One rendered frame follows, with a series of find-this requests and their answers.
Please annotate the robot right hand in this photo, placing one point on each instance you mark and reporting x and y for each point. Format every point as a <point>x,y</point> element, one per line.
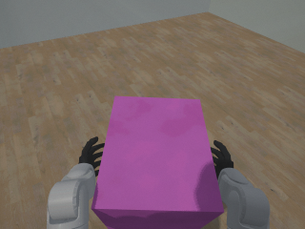
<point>224,158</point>

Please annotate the robot left forearm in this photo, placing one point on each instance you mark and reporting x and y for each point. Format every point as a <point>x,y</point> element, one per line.
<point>68,200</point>

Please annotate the robot right forearm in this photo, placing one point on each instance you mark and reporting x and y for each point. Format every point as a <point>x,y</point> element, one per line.
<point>247,207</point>

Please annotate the robot left hand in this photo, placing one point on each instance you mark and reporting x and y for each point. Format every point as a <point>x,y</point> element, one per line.
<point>88,156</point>

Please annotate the carton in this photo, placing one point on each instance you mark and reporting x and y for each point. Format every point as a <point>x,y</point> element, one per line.
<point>157,168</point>

